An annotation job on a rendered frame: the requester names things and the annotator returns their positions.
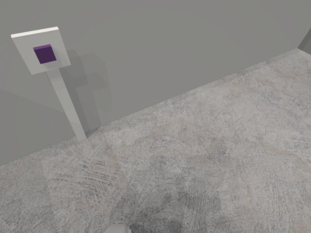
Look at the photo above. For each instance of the button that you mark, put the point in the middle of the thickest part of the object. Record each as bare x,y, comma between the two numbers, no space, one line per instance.
44,54

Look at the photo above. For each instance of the panel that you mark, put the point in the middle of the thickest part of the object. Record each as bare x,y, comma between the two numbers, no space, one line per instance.
25,42

